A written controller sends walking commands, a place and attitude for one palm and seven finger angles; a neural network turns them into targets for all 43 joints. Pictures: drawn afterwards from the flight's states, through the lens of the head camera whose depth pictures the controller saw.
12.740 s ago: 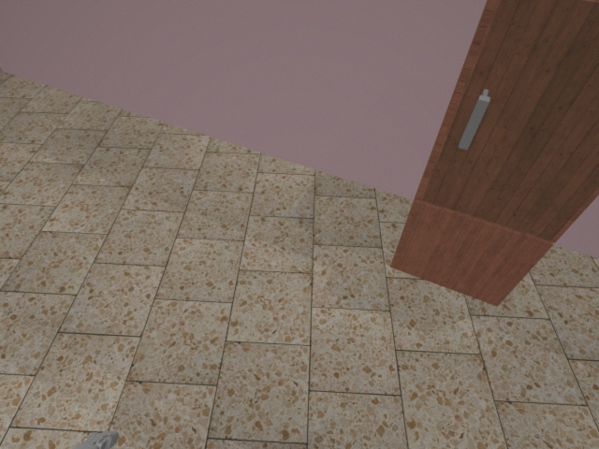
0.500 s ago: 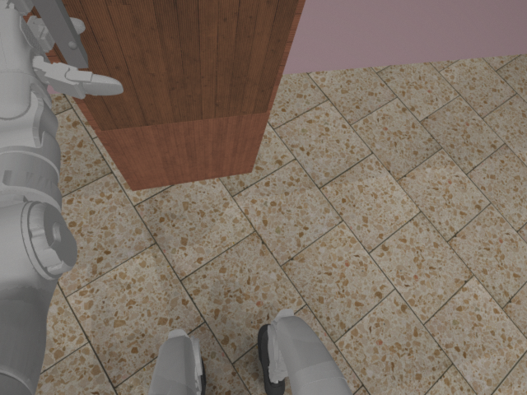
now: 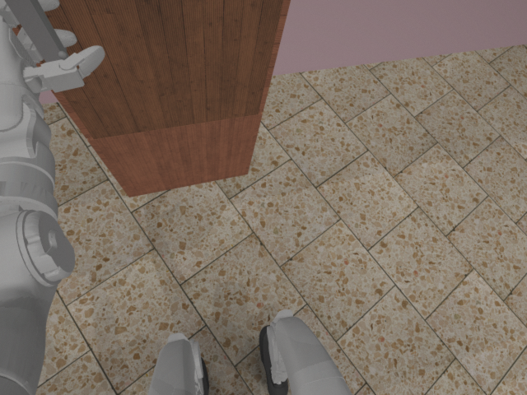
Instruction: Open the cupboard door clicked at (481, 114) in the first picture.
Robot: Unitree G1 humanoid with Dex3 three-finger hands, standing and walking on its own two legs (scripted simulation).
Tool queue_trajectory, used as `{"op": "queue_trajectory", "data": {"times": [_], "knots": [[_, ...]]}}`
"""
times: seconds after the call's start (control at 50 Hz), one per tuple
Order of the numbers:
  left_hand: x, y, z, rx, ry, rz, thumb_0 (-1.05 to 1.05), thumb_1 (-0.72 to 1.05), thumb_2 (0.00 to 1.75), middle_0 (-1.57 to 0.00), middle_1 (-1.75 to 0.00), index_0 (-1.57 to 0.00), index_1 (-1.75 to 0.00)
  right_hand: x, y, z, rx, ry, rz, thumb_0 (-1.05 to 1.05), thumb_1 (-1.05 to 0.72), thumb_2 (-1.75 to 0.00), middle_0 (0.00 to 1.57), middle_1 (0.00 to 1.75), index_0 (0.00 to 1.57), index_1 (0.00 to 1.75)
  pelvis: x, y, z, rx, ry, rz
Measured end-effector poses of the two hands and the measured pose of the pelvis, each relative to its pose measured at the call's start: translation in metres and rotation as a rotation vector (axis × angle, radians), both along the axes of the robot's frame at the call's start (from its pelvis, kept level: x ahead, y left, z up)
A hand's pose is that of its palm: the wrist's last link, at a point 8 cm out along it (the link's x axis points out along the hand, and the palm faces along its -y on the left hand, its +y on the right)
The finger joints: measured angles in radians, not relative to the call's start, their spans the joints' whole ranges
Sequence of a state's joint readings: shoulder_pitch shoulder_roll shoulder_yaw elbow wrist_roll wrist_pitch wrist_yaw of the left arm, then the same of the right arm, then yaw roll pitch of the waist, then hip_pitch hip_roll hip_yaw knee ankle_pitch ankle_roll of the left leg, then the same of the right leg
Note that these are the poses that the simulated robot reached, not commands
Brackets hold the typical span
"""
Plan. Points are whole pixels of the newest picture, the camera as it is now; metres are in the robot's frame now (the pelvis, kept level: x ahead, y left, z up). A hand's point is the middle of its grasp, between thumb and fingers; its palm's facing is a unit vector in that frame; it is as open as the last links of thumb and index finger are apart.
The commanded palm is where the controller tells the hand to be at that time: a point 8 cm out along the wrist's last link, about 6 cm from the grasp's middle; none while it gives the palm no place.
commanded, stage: close the thumb around the handle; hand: left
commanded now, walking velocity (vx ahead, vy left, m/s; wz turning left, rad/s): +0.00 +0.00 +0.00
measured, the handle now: (41, 21) +0.62 +0.21 +0.08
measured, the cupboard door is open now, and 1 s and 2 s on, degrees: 0 20 43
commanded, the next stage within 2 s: pull the door open along its arc in 0.30 s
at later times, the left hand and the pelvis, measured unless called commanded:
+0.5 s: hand (68, 57) +0.57 +0.18 +0.07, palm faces +0.13 -0.99 -0.01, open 5.8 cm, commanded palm +0.53 +0.21 +0.07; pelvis +0.00 +0.00 +0.00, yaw +0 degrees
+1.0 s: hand (114, 126) +0.46 +0.13 +0.07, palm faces +0.38 -0.92 +0.08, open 6.1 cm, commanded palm +0.40 +0.17 +0.07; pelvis +0.02 -0.01 +0.03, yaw +0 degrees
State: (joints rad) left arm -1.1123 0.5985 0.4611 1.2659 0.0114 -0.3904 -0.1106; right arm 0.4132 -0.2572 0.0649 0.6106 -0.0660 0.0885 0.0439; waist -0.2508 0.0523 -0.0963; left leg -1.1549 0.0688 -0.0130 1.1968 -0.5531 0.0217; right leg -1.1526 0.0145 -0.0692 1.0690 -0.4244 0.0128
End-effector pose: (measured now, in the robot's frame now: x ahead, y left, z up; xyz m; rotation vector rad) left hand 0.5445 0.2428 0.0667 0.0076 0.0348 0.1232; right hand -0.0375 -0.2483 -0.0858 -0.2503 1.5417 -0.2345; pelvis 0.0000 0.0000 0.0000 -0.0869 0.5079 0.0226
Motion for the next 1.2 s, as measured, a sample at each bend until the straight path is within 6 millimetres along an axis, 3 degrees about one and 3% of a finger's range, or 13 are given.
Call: {"op": "queue_trajectory", "data": {"times": [0.22,0.52,0.68,0.86,1.06,1.2], "knots": [[-0.003,-0.005,0.001,0.004,-0.005,-0.02,0.01,0.69,0.81,-0.39,-1.33,-0.39,-1.33,0.004,-0.003,0.0,-0.002,-0.003,0.007,0.0,-0.9,-0.9,0.21,0.3,0.2,0.3,0.001,-0.001,0.001,0.003,-0.005,0.002],[-0.006,-0.008,0.001,0.005,-0.004,0.005,0.0,0.71,0.84,-0.37,-1.35,-0.36,-1.34,0.004,-0.006,-0.003,-0.001,-0.023,0.005,0.0,-0.9,-0.9,0.2,0.3,0.2,0.3,-0.002,-0.003,0.0,0.008,-0.005,-0.002],[-0.028,-0.014,0.001,0.008,-0.011,0.002,0.0,0.71,0.77,-0.36,-1.35,-0.35,-1.34,0.012,-0.003,0.001,0.034,-0.046,-0.014,0.0,-0.9,-0.9,0.2,0.3,0.2,0.3,0.005,-0.003,0.01,0.02,-0.035,-0.018],[-0.079,-0.033,0.0,-0.008,-0.026,-0.014,0.0,0.69,0.71,-0.36,-1.34,-0.35,-1.34,0.062,-0.007,0.008,0.059,-0.185,0.01,0.01,-0.9,-0.9,0.2,0.3,0.2,0.3,0.018,-0.004,0.025,0.036,-0.088,-0.02],[-0.134,-0.087,-0.001,-0.063,-0.043,0.369,0.01,0.68,0.76,-0.34,-1.33,-0.36,-1.3,0.146,-0.002,0.001,0.107,-0.387,0.164,0.01,-0.91,-0.9,0.2,0.3,0.2,0.3,0.02,-0.009,0.026,0.056,-0.119,-0.007],[-0.163,-0.117,0.003,0.002,-0.03,0.425,0.01,0.7,0.77,-0.32,-1.31,-0.33,-1.31,0.174,0.006,-0.002,0.145,-0.448,0.216,0.01,-0.91,-0.9,0.2,0.3,0.2,0.3,0.017,-0.019,0.027,0.067,-0.14,0.008]]}}
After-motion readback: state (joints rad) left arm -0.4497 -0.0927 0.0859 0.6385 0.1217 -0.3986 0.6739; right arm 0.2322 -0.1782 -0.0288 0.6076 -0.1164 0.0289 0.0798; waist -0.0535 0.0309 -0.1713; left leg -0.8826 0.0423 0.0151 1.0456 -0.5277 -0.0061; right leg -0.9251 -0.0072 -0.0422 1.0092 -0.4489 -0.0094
